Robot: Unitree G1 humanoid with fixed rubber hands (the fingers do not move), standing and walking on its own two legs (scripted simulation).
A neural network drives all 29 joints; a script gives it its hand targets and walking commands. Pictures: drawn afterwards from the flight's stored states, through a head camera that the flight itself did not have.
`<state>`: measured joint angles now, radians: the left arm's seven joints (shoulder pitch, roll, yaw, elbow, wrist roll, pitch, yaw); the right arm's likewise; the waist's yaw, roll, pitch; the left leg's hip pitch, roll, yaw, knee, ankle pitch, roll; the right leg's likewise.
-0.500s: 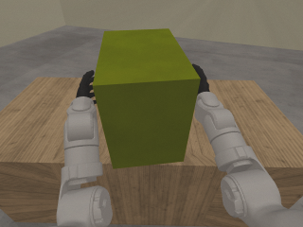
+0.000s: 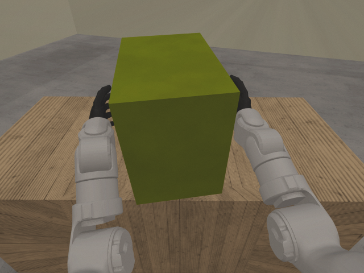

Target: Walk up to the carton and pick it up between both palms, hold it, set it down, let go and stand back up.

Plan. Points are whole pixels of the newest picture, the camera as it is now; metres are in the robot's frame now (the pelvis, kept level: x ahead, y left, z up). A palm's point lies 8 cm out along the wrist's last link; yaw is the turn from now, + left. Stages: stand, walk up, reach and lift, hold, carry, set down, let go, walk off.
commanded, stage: hold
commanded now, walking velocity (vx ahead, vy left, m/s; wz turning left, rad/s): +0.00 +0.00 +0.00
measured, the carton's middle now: (170, 113) +0.44 +0.00 +0.18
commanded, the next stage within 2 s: none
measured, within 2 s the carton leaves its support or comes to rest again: neither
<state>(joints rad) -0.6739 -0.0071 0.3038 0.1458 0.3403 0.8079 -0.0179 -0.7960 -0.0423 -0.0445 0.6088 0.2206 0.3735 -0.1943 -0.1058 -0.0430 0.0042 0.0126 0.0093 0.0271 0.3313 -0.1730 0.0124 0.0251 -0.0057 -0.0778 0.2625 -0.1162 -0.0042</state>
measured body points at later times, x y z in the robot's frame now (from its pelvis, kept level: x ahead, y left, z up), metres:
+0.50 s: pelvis +0.00 +0.00 +0.00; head -0.07 +0.02 +0.44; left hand +0.38 +0.15 +0.22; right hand +0.38 -0.15 +0.23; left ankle +0.02 +0.11 -0.75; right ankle +0.03 -0.12 -0.75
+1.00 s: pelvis +0.01 +0.00 +0.00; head -0.06 +0.02 +0.44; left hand +0.38 +0.16 +0.22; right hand +0.38 -0.15 +0.23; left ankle +0.02 +0.11 -0.75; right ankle +0.03 -0.12 -0.75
